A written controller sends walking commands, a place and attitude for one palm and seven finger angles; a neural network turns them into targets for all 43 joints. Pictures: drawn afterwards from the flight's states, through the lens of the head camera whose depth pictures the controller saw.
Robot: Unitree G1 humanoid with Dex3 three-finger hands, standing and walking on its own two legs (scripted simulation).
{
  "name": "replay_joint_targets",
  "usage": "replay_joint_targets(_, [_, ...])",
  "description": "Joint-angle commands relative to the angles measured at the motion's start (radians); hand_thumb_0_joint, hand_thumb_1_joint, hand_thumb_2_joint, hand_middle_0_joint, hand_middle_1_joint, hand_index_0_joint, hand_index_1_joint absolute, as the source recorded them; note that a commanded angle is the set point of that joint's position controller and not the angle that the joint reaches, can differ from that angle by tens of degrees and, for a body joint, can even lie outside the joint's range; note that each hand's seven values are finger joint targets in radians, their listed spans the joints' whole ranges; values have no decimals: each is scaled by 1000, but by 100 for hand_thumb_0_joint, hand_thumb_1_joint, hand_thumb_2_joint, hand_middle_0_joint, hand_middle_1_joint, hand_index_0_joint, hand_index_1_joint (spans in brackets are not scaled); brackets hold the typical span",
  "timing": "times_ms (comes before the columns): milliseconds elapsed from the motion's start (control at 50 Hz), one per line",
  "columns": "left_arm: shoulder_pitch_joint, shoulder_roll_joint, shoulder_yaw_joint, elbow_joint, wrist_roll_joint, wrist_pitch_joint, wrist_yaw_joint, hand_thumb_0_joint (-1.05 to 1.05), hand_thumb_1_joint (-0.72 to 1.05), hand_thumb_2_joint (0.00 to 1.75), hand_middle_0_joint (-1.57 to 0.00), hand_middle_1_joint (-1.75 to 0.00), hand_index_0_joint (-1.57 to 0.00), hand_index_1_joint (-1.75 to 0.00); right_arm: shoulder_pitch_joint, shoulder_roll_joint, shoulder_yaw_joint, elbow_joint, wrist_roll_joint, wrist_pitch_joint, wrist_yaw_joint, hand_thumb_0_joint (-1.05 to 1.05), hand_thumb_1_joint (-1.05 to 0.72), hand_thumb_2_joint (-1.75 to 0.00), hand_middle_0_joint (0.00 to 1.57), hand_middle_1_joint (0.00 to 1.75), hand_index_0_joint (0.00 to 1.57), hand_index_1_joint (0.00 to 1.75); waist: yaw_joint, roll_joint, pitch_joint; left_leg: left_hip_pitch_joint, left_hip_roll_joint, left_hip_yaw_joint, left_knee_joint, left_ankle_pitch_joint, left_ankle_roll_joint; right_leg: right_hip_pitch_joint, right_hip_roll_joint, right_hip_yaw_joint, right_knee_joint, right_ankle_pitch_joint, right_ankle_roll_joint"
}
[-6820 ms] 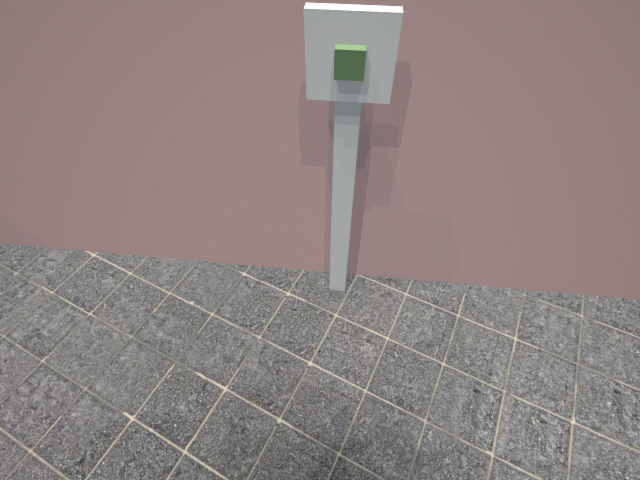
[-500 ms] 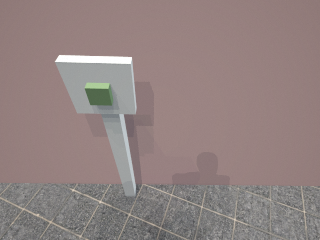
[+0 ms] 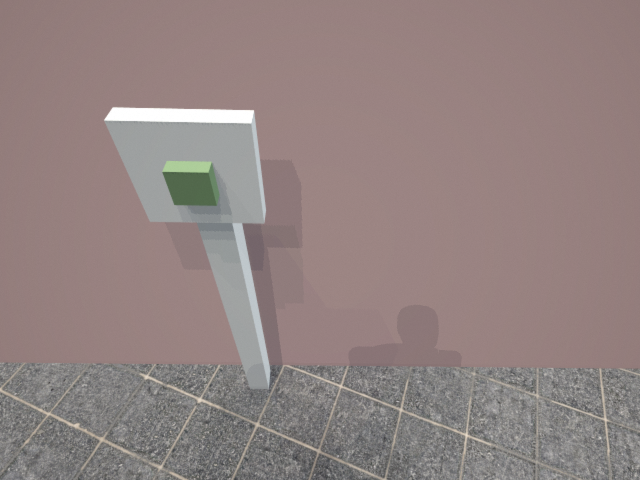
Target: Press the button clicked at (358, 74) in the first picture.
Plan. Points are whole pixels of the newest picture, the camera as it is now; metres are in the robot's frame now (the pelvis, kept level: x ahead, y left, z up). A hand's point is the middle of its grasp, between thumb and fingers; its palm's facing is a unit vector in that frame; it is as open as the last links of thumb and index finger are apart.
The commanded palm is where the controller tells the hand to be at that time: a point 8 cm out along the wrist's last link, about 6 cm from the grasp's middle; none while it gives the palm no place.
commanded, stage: look again from close up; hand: left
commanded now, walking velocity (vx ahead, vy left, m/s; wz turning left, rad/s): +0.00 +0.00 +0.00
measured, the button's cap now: (193, 182) +0.46 +0.21 +0.12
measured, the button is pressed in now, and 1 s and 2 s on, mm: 0 0 0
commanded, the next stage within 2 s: raise the hand and make a fist in 0.02 s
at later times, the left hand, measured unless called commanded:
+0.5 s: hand (220, 445) +0.16 +0.13 +0.00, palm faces +0.00 -1.00 +0.06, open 5.7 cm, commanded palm +0.10 +0.22 -0.03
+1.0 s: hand (155, 435) +0.16 +0.19 +0.02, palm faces +0.11 -0.99 -0.02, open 3.1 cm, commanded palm +0.12 +0.24 +0.03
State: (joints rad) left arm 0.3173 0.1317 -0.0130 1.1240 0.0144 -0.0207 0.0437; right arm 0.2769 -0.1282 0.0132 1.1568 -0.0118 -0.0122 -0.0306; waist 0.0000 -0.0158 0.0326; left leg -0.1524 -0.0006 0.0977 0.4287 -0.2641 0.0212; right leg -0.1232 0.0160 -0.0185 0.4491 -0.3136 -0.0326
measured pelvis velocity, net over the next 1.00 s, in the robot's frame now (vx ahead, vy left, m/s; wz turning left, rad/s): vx -0.05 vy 0.00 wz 0.04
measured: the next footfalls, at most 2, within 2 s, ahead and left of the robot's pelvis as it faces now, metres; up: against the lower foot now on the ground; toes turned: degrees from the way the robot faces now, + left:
none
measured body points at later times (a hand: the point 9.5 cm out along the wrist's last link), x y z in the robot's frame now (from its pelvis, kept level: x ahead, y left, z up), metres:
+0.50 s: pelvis -0.04 -0.02 -0.04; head -0.03 -0.01 +0.41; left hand +0.16 +0.18 -0.01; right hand +0.17 -0.27 -0.08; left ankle -0.02 +0.10 -0.74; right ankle -0.04 -0.10 -0.74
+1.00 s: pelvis -0.05 +0.00 -0.04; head -0.03 -0.01 +0.41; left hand +0.15 +0.24 +0.02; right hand +0.10 -0.23 -0.13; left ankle -0.02 +0.10 -0.74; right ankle -0.05 -0.10 -0.74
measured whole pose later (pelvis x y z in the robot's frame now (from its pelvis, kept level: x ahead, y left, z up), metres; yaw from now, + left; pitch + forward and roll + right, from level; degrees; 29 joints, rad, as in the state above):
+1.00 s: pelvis -0.05 +0.00 -0.04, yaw +2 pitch +7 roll -1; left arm 0.42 0.22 0.16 -0.10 -0.28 -0.20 -0.15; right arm 0.31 -0.20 0.03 0.57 0.04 -0.15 -0.07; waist -0.03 0.03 -0.09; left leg -0.60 0.02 0.05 0.87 -0.39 0.02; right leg -0.53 0.02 -0.07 0.86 -0.44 -0.04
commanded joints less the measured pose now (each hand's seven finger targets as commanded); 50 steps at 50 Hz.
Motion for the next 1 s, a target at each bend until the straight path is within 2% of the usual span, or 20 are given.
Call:
replay_joint_targets(0, [85,91,16,-23,-1,-8,3,0,90,90,-20,-30,-20,-30,61,-88,-11,-22,1,-17,-8,0,-90,-90,20,30,20,30,6,7,50,3,115,-110,-65,183,19,-73,-112,106,-84,230,-17])
replay_joint_targets(80, [90,88,16,-23,-1,-9,3,0,90,90,-20,-30,-20,-30,62,-86,-12,-22,0,-16,-8,0,-90,-90,20,30,20,30,5,2,49,3,114,-112,-63,180,18,-78,-112,111,-87,225,-18])
replay_joint_targets(100, [148,117,21,5,17,-39,38,0,90,90,-20,-30,-20,-30,-39,-124,-20,-98,10,-28,1,0,-90,-90,20,30,20,30,33,-16,52,-78,111,-72,186,322,-13,-88,-176,162,-81,771,33])
replay_joint_targets(120, [-572,312,59,-1549,-193,-234,28,0,90,90,-23,-33,-23,-33,27,-317,-47,-447,43,-173,-36,0,-90,-90,20,30,20,30,-105,168,-453,199,14,-89,38,436,23,-2,-89,73,40,635,5])
replay_joint_targets(140, [-220,249,75,-1322,-121,-172,79,0,90,90,-25,-36,-25,-36,-64,-208,-21,-392,41,-263,-61,0,-90,-90,20,30,20,30,-6,361,-473,304,61,-85,6,614,27,-43,-34,46,85,359,-18])
replay_joint_targets(160, [-178,177,54,-1227,-139,-119,137,0,90,90,-28,-39,-28,-39,-59,-208,-47,-325,39,-281,-65,0,-90,-90,20,30,20,30,-31,296,-374,191,77,-97,31,549,-4,-117,-38,-10,83,182,1])
replay_joint_targets(180, [99,-26,-58,-989,-141,-14,134,0,90,90,-31,-42,-31,-42,-30,-162,-48,-319,66,-276,-51,0,-90,-90,20,30,20,30,-41,162,-214,93,82,-118,26,448,8,-181,-44,-27,74,146,12])
replay_joint_targets(220, [-24,2,-83,-1244,-181,-64,91,0,90,90,-36,-48,-36,-48,-67,-238,-57,-424,75,-297,-55,0,-90,-90,20,30,20,30,-53,27,-111,-13,55,-123,74,234,15,-226,-45,-38,35,181,17])
replay_joint_targets(280, [15,-23,-72,-1120,-162,-186,43,0,90,90,-45,-57,-45,-57,-68,-250,-66,-507,33,-316,-51,0,-90,-90,20,30,20,30,-86,-246,-36,-176,9,-133,186,81,17,-404,-31,-46,75,43,38])
replay_joint_targets(340, [319,-12,44,-953,-218,-352,-100,0,90,90,-53,-66,-53,-66,-136,-246,-85,-585,18,-298,-15,0,-90,-90,20,30,20,30,33,-357,-49,-402,-5,-118,266,-4,-17,-443,-27,-37,183,-7,37])
replay_joint_targets(360, [403,37,110,-933,-231,-404,-163,0,90,90,-56,-69,-56,-69,-146,-245,-95,-607,24,-284,5,0,-90,-90,20,30,20,30,76,-291,-88,-424,-15,-101,290,25,-29,-392,-36,-13,221,75,27])
replay_joint_targets(400, [358,117,187,-979,-254,-496,-274,0,90,90,-61,-75,-61,-75,-182,-252,-102,-677,23,-258,28,0,-90,-90,20,30,20,30,77,-156,-173,-469,-35,-73,357,53,-39,-335,-57,22,298,222,23])
replay_joint_targets(460, [310,203,251,-1151,-224,-464,-263,0,90,90,-69,-84,-69,-84,-210,-227,-98,-777,26,-195,30,0,-90,-90,20,30,20,30,110,54,-249,-467,-44,-32,380,53,-21,-317,-55,45,333,180,8])
replay_joint_targets(560, [-51,168,179,-1549,-230,-542,-153,0,90,90,-83,-99,-83,-99,-138,-198,-77,-818,17,-175,9,0,-90,-90,20,30,20,30,-22,120,-289,-416,-2,-89,454,0,14,-494,-15,54,341,32,12])
replay_joint_targets(640, [-129,124,62,-1552,-252,-656,-216,0,90,90,-94,-111,-94,-111,-125,-210,-55,-768,26,-229,-14,0,-90,-90,20,30,20,30,-96,114,-235,-443,15,-127,516,-102,19,-605,-13,91,298,-167,12])
replay_joint_targets(720, [-64,182,60,-1358,-274,-525,-349,0,90,90,-105,-123,-105,-123,-114,-244,-41,-755,50,-247,-38,0,-90,-90,20,30,20,30,-91,1,-209,-505,14,-133,500,-156,22,-540,-29,136,214,-262,33])
replay_joint_targets(780, [47,243,160,-1238,-286,-308,-382,0,90,90,-113,-132,-113,-132,-143,-243,-36,-789,73,-219,-50,0,-90,-90,20,30,20,30,-7,-51,-233,-522,-2,-120,440,-154,21,-411,-59,162,162,-307,48])
replay_joint_targets(840, [58,259,270,-1354,-329,-182,-305,0,90,90,-122,-141,-122,-141,-191,-211,-31,-822,68,-196,-61,0,-90,-90,20,30,20,30,53,-34,-285,-451,-6,-118,379,-84,11,-312,-70,129,166,-200,49])
replay_joint_targets(900, [74,237,334,-1472,-346,-218,-187,0,90,90,-130,-150,-130,-150,-163,-183,-31,-799,56,-201,-54,0,-90,-90,20,30,20,30,71,4,-283,-379,11,-126,328,14,5,-295,-33,43,214,-31,30])
replay_joint_targets(980, [77,223,262,-1533,-284,-345,-157,0,90,90,-130,-150,-130,-150,-108,-198,-41,-763,37,-232,-29,0,-90,-90,20,30,20,30,27,33,-263,-317,19,-123,316,125,11,-343,-4,-15,272,155,22])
